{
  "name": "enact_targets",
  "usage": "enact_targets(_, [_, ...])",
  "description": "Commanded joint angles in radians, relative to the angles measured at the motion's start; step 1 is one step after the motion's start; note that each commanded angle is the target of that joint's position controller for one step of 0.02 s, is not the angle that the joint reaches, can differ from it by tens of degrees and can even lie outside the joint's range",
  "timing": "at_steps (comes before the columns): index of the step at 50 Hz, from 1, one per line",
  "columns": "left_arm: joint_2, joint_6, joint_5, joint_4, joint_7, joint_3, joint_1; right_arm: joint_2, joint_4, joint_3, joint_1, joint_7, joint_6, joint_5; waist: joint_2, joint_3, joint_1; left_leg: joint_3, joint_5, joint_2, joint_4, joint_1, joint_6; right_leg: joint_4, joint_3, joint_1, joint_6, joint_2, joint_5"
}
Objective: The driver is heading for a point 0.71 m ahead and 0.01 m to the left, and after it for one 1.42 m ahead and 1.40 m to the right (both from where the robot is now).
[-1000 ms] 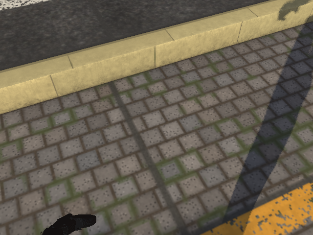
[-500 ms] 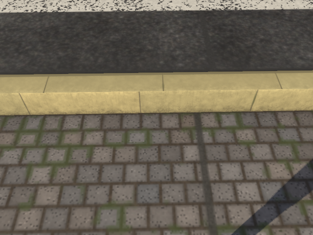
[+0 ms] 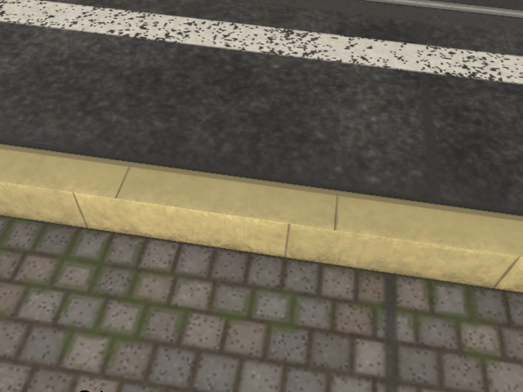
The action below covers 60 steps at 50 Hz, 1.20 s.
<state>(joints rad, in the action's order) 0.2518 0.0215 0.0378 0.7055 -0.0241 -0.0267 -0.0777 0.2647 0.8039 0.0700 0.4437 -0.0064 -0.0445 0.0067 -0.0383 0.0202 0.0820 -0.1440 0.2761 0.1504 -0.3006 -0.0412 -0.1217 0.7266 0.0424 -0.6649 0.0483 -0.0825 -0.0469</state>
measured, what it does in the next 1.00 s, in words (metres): walks ahead: right foot, then left foot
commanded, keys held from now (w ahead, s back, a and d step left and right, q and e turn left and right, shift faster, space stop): w+q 0.24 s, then w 0.18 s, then no key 0.58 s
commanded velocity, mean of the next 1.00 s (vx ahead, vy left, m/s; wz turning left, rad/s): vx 0.32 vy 0.00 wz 0.28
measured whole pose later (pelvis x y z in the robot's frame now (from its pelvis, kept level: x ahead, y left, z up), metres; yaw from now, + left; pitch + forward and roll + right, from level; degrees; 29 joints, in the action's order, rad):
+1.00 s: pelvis +0.38 +0.04 +0.00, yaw +15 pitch -1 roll +1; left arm 0.19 -0.01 0.03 0.99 0.03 -0.01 -0.25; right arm 0.20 0.94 0.01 0.24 0.01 -0.01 0.01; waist 0.00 0.01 0.00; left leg 0.06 0.16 0.06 -0.45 -0.27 -0.06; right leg 0.50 -0.01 -0.24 -0.01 -0.03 -0.25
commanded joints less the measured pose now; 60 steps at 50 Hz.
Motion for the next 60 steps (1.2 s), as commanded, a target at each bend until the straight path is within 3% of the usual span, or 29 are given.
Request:
enact_targets(1, [0.083, 0.03, -0.009, -0.121, -0.002, -0.013, 0.161, 0.171, -0.047, 0.042, 0.053, 0.013, -0.01, 0.01, 0.108, 0.022, 0.016, -0.22, -0.476, -0.274, -0.005, 0.033, -0.108, -0.086, -0.022, -0.005, -0.013, 0.05, 0.007])
enact_targets(3, [0.103, 0.04, -0.012, -0.115, 0.001, -0.018, 0.107, 0.187, -0.058, 0.046, 0.011, 0.019, -0.01, 0.011, 0.121, 0.018, -0.023, -0.246, -0.505, -0.281, -0.042, 0.006, -0.076, -0.158, -0.011, 0.125, -0.037, 0.069, -0.036])
enact_targets(5, [0.139, 0.051, -0.013, -0.062, 0.018, -0.036, -0.079, 0.202, -0.07, 0.048, -0.048, 0.012, -0.015, 0.009, 0.109, -0.05, -0.113, -0.228, -0.651, -0.234, -0.203, -0.07, -0.03, -0.227, -0.039, 0.412, -0.07, 0.12, -0.103])
enact_targets(6, [0.18, 0.065, -0.001, -0.034, 0.032, -0.051, -0.217, 0.178, -0.071, 0.041, -0.055, 0.002, -0.023, 0.001, 0.044, -0.14, -0.18, -0.17, -0.59, -0.164, -0.415, -0.152, -0.003, -0.262, 0.023, 0.627, -0.104, 0.048, -0.117])
enact_targets(7, [0.263, 0.066, 0.025, -0.04, 0.052, -0.069, -0.36, 0.089, -0.105, 0.017, -0.02, -0.002, -0.029, -0.022, -0.096, -0.31, -0.214, -0.065, -0.238, -0.082, -0.725, -0.326, 0.028, -0.31, 0.327, 0.881, -0.165, -0.223, -0.373])
enact_targets(8, [0.309, 0.053, 0.025, -0.043, 0.048, -0.08, -0.306, 0.078, -0.125, 0.011, 0.074, 0.0, -0.023, -0.022, -0.291, -0.342, -0.126, 0.014, 0.304, 0.011, -0.898, -0.554, 0.041, -0.447, 0.756, 0.939, -0.256, -0.38, -0.386])
enact_targets(9, [0.208, 0.043, 0.005, -0.05, 0.044, -0.064, -0.239, 0.137, -0.086, 0.018, 0.034, 0.008, -0.005, 0.012, -0.112, -0.201, -0.107, 0.005, 0.209, -0.086, -0.972, -0.616, 0.032, -0.448, 0.695, 0.81, -0.254, -0.346, -0.497])
enact_targets(10, [0.132, 0.042, -0.005, -0.052, 0.04, -0.045, -0.188, 0.137, -0.086, 0.018, -0.037, -0.004, 0.0, 0.019, -0.01, -0.089, -0.106, 0.021, 0.118, -0.119, -0.942, -0.599, 0.037, -0.467, 0.522, 0.679, -0.233, -0.293, -0.451])
enact_targets(11, [0.103, 0.043, -0.004, -0.043, 0.037, -0.037, -0.163, 0.118, -0.088, 0.014, -0.068, -0.013, 0.005, 0.02, 0.0, -0.042, -0.092, 0.033, 0.075, -0.147, -0.898, -0.574, 0.044, -0.491, 0.385, 0.602, -0.209, -0.242, -0.33])
enact_targets(14, [0.099, 0.072, -0.015, 0.006, 0.029, -0.034, -0.208, 0.091, -0.089, 0.007, -0.081, -0.038, 0.032, 0.037, -0.075, -0.017, -0.074, 0.051, 0.04, -0.168, -0.853, -0.528, 0.06, -0.524, 0.183, 0.52, -0.196, -0.173, -0.044])
enact_targets(17, [0.11, 0.096, -0.022, 0.042, 0.013, -0.039, -0.242, 0.072, -0.103, -0.003, -0.143, -0.046, 0.034, 0.036, -0.063, -0.012, -0.07, 0.035, -0.031, -0.167, -0.796, -0.591, 0.071, -0.561, 0.094, 0.54, -0.22, -0.171, 0.07])
enact_targets(21, [0.11, 0.095, -0.022, 0.083, 0.007, -0.04, -0.267, 0.055, -0.141, -0.022, -0.295, -0.054, 0.024, 0.035, -0.053, 0.026, -0.091, 0.084, -0.179, -0.178, -0.565, -0.606, 0.09, -0.599, -0.028, 0.543, -0.211, -0.127, 0.103])
enact_targets(23, [0.111, 0.093, -0.028, 0.105, 0.007, -0.038, -0.283, 0.027, -0.153, -0.037, -0.361, -0.058, 0.013, 0.035, -0.052, 0.043, -0.101, 0.149, -0.233, -0.175, -0.414, -0.516, 0.095, -0.571, -0.094, 0.514, -0.194, -0.107, 0.288])
enact_targets(27, [0.14, 0.08, -0.034, 0.159, 0.015, -0.042, -0.34, 0.033, -0.133, -0.044, -0.363, -0.043, -0.007, 0.038, -0.08, 0.002, -0.102, 0.192, -0.22, -0.146, -0.274, -0.394, 0.065, -0.444, -0.101, 0.613, -0.161, -0.125, 0.539])
enact_targets(29, [0.146, 0.066, -0.041, 0.176, 0.021, -0.041, -0.334, 0.053, -0.078, -0.037, -0.237, -0.031, -0.023, 0.052, -0.056, -0.053, -0.044, 0.196, -0.271, -0.112, -0.142, -0.238, 0.029, -0.266, -0.117, 0.64, -0.132, -0.095, 0.579])
enact_targets(30, [0.125, 0.064, -0.044, 0.179, 0.024, -0.034, -0.36, 0.092, -0.04, -0.028, -0.142, -0.023, -0.038, 0.069, -0.003, -0.121, -0.017, 0.162, -0.444, -0.16, -0.122, -0.067, 0.01, -0.123, -0.139, 0.57, -0.107, -0.054, 0.447])
enact_targets(31, [0.072, 0.066, -0.042, 0.14, 0.029, -0.017, -0.396, 0.166, -0.027, -0.014, -0.027, -0.012, -0.046, 0.084, 0.152, -0.263, 0.0, -0.062, -0.978, -0.422, -0.244, 0.2, -0.047, 0.131, -0.174, 0.379, -0.079, -0.002, -0.03])
enact_targets(32, [0.019, 0.046, -0.078, 0.163, 0.03, -0.001, -0.518, 0.202, -0.018, 0.003, -0.02, -0.001, -0.035, 0.03, 0.315, -0.444, -0.032, -0.299, -1.257, -0.607, -0.238, 0.363, -0.227, 0.41, -0.109, 0.232, -0.068, 0.123, -0.615])
enact_targets(33, [0.095, 0.022, -0.054, 0.181, 0.037, -0.023, -0.45, 0.158, -0.021, -0.002, -0.037, 0.004, -0.022, -0.015, 0.163, -0.415, -0.021, -0.227, -1.159, -0.538, -0.201, 0.274, -0.209, 0.433, -0.008, 0.22, -0.075, 0.086, -0.581])
enact_targets(35, [0.055, 0.012, -0.034, 0.169, 0.035, -0.014, -0.34, 0.062, -0.021, -0.034, -0.18, 0.013, -0.015, -0.007, 0.118, -0.166, -0.076, -0.108, -0.93, -0.449, -0.088, 0.045, -0.141, 0.364, -0.009, 0.18, -0.069, 0.039, -0.483])
enact_targets(36, [0.049, 0.001, -0.023, 0.177, 0.035, -0.014, -0.331, 0.037, -0.023, -0.043, -0.228, 0.02, -0.014, -0.007, 0.124, -0.107, -0.106, -0.054, -0.873, -0.411, -0.044, -0.064, -0.106, 0.299, -0.011, 0.236, -0.058, 0.023, -0.435])
enact_targets(40, [0.01, -0.035, -0.018, 0.227, 0.038, -0.006, -0.369, 0.044, 0.008, -0.047, -0.258, 0.024, -0.02, 0.012, 0.141, -0.125, -0.146, 0.044, -0.724, -0.354, 0.009, -0.222, -0.087, 0.135, -0.046, 0.428, -0.041, 0.049, -0.356])
enact_targets(46, [0.003, -0.049, -0.014, 0.257, 0.054, 0.003, -0.278, 0.059, 0.066, -0.039, -0.253, 0.022, 0.012, 0.005, 0.14, -0.047, -0.123, -0.015, 0.033, -0.326, 0.068, -0.35, -0.048, -0.168, -0.074, 0.54, -0.065, 0.064, -0.205])
enact_targets(47, [0.006, -0.043, -0.01, 0.265, 0.055, 0.005, -0.275, 0.049, 0.073, -0.042, -0.251, 0.023, 0.018, 0.001, 0.115, -0.022, -0.126, -0.024, 0.124, -0.312, 0.066, -0.386, -0.018, -0.247, -0.064, 0.577, -0.076, 0.06, -0.173])
enact_targets(49, [0.054, -0.02, 0.005, 0.265, 0.06, 0.006, -0.278, 0.019, 0.088, -0.048, -0.22, 0.021, 0.021, 0.003, 0.025, 0.022, -0.105, -0.007, 0.132, -0.263, 0.0, -0.406, 0.049, -0.403, 0.097, 0.578, -0.104, -0.077, -0.187])
enact_targets(50, [0.086, -0.016, -0.022, 0.278, 0.059, -0.002, -0.218, -0.013, 0.112, -0.049, -0.159, 0.019, 0.028, -0.011, -0.122, 0.064, -0.042, 0.084, 0.026, -0.174, -0.019, -0.278, 0.069, -0.45, 0.147, 0.387, -0.129, -0.1, -0.3])
enact_targets(51, [0.041, -0.008, -0.027, 0.275, 0.055, 0.008, -0.182, 0.004, 0.141, -0.048, -0.155, 0.02, 0.031, -0.001, -0.103, 0.068, -0.043, 0.085, -0.067, -0.18, -0.046, -0.145, 0.077, -0.494, 0.145, 0.299, -0.114, -0.093, -0.357])
enact_targets(54, [0.03, 0.006, -0.034, 0.3, 0.059, 0.009, -0.199, 0.039, 0.179, -0.036, -0.154, 0.023, 0.024, 0.003, -0.035, 0.042, -0.055, 0.051, -0.133, -0.217, -0.031, -0.104, 0.064, -0.456, 0.066, 0.364, -0.078, -0.028, -0.234])
enact_targets(60, [0.009, 0.002, -0.029, 0.348, 0.063, 0.012, -0.245, 0.007, 0.238, -0.045, -0.162, 0.032, 0.02, -0.001, 0.03, 0.034, -0.078, 0.048, -0.128, -0.225, 0.0, -0.145, 0.066, -0.419, 0.047, 0.456, -0.095, -0.023, -0.155])
Velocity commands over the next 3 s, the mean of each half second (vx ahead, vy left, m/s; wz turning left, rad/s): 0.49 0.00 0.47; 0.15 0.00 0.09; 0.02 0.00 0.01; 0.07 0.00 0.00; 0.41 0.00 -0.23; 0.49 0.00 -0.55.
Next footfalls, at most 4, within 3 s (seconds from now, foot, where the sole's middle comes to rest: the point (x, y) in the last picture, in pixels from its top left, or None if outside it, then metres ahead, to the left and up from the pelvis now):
0.12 right None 0.26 -0.13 -0.78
0.60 left None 0.45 0.14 -0.78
0.96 right None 0.46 -0.07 -0.78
2.56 right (214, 291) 0.75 0.08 -0.78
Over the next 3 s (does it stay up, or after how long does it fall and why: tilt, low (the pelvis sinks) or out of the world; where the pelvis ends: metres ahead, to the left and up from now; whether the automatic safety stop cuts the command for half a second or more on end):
stays up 0.88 0.14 0.02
